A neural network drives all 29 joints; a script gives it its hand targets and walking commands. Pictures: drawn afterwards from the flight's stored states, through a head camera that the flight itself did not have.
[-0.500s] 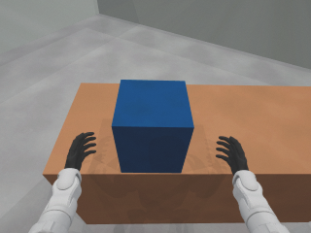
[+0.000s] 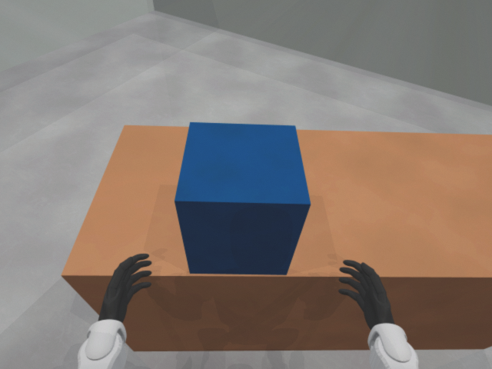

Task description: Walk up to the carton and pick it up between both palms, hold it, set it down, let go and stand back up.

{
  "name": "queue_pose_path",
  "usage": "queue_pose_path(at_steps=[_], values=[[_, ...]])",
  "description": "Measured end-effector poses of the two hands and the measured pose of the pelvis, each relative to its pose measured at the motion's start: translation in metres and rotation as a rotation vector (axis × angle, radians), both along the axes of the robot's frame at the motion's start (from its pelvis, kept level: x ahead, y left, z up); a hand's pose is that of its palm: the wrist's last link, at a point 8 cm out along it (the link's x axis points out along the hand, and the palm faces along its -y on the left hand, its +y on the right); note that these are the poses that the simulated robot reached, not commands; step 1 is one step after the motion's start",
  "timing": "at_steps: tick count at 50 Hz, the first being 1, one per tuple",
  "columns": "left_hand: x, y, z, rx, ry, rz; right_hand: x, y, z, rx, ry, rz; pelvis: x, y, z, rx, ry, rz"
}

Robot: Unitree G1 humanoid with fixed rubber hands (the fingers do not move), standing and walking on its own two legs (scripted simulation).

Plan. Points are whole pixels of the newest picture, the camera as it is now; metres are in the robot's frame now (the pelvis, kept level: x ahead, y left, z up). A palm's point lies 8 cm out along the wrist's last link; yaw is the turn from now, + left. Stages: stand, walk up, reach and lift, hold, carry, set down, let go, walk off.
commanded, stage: set down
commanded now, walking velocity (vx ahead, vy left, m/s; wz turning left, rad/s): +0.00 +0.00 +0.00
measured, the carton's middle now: (240, 202) +0.44 +0.02 +0.00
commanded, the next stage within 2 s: let go in 1.70 s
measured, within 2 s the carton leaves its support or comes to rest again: neither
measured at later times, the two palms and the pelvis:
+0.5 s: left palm (111, 339) +0.19 +0.22 -0.05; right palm (377, 347) +0.18 -0.21 -0.05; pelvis +0.01 +0.00 +0.00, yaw -1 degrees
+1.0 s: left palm (105, 361) +0.16 +0.22 -0.07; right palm (374, 365) +0.16 -0.21 -0.07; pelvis +0.01 +0.00 +0.00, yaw +0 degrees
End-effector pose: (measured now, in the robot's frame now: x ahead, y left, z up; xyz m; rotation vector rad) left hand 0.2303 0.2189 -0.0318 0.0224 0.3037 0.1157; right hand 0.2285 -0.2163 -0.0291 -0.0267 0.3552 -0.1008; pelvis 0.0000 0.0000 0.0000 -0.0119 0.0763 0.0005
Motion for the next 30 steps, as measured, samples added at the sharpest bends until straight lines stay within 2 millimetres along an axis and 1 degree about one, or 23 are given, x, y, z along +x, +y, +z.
queue_pose_path(at_steps=[16, 30], values=[[-0.030, -0.002, -0.017, 0.014, 0.161, -0.008, -0.035, 0.002, -0.020, -0.011, 0.131, -0.006, 0.007, 0.002, 0.001, 0.001, -0.041, -0.010], [-0.053, 0.003, -0.025, 0.046, 0.326, -0.009, -0.055, 0.003, -0.030, -0.029, 0.233, -0.001, 0.012, -0.002, 0.002, 0.003, -0.059, -0.009]])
